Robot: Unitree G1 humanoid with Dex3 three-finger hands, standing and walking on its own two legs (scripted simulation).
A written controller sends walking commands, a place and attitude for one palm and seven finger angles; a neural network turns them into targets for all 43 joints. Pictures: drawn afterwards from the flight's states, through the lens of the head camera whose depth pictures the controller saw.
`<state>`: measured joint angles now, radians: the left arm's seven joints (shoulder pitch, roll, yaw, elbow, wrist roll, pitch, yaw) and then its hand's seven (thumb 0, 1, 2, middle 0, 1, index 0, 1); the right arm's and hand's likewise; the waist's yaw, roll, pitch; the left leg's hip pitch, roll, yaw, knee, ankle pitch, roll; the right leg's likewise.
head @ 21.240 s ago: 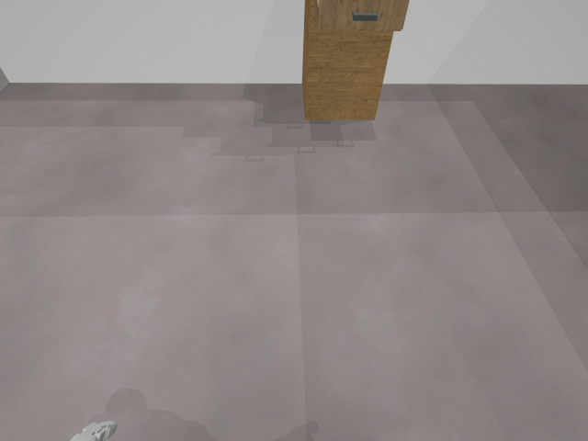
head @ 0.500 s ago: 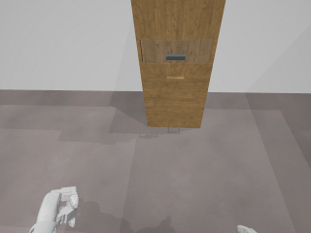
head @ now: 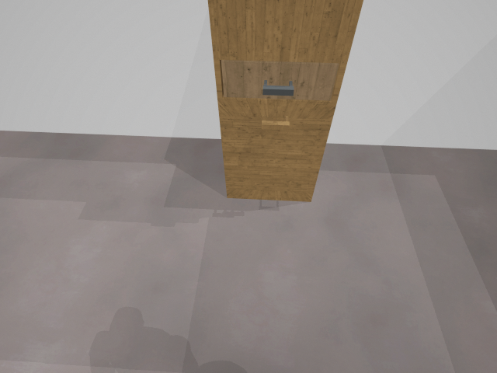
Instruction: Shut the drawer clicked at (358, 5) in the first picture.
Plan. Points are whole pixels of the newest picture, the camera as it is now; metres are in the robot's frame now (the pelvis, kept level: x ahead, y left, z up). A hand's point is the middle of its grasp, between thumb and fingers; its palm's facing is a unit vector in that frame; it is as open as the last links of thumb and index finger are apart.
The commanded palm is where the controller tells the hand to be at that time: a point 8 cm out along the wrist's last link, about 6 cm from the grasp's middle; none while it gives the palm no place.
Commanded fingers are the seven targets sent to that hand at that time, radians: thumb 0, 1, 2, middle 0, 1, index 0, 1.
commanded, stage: let the arm hang, fingers relaxed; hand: left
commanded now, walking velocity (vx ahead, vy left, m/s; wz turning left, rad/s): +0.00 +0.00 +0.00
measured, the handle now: (278, 87) +0.99 -0.04 -0.10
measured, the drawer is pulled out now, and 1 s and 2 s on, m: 0.00 0.00 0.00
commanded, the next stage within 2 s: look to check the result in 0.44 s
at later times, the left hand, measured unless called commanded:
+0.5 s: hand out of the picture +0.02 +0.17 -0.18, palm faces +0.01 -0.98 -0.20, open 7.3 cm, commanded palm none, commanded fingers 0.00 0.90 0.90 -0.20 -0.30 -0.20 -0.30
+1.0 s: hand out of the picture +0.04 +0.19 -0.17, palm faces +0.00 -0.97 -0.24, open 7.3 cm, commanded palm none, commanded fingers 0.00 0.90 0.90 -0.20 -0.30 -0.20 -0.30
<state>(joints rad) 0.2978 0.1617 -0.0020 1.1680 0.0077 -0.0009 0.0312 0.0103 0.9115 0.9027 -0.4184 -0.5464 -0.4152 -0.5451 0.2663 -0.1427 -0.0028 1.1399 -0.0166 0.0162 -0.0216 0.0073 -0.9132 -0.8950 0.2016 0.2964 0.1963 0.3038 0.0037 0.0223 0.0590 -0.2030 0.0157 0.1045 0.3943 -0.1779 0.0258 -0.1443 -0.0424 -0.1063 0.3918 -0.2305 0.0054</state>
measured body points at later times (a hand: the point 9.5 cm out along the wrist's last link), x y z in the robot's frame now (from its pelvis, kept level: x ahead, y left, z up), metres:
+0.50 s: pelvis +0.01 +0.01 +0.00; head +0.03 +0.00 +0.45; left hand +0.02 +0.23 -0.16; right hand -0.01 -0.20 -0.17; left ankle +0.02 +0.10 -0.74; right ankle -0.01 -0.12 -0.74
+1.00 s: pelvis +0.02 +0.00 +0.00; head +0.04 -0.01 +0.45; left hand +0.04 +0.24 -0.15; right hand +0.03 -0.24 -0.16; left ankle +0.02 +0.10 -0.74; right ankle -0.01 -0.12 -0.74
